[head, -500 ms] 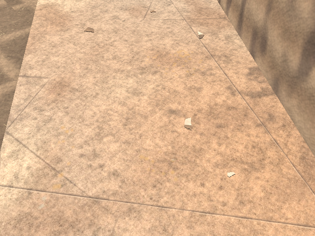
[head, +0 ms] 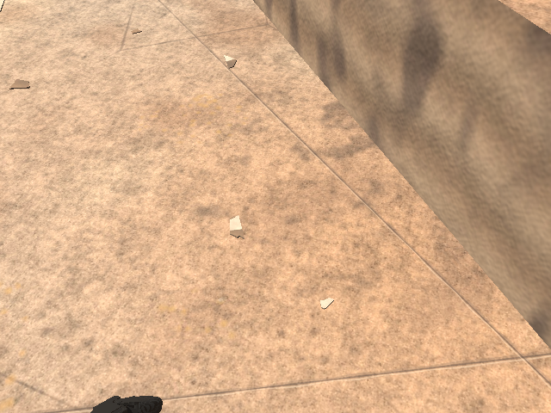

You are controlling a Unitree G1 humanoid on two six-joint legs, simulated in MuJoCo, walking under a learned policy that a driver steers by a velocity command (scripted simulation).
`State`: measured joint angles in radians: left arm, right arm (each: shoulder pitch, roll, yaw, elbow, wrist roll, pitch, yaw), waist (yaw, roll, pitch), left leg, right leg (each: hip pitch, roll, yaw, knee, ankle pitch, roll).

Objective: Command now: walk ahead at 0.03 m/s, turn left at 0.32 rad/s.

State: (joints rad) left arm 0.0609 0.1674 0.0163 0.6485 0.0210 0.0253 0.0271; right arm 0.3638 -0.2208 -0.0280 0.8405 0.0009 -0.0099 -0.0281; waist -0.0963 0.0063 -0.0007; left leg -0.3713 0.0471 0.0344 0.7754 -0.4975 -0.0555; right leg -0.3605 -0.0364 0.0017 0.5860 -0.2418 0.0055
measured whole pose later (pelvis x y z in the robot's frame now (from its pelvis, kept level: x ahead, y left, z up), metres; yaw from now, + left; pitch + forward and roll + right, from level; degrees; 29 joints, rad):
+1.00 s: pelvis +0.08 +0.01 +0.00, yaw +31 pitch +2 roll -1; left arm 0.11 0.24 0.06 0.68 0.03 -0.02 -0.01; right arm 0.25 -0.24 -0.04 0.61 -0.01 0.04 -0.04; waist -0.02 0.04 -0.02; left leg -0.34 -0.10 -0.23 0.71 -0.50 -0.02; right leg -0.33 0.03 0.03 0.55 -0.27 -0.01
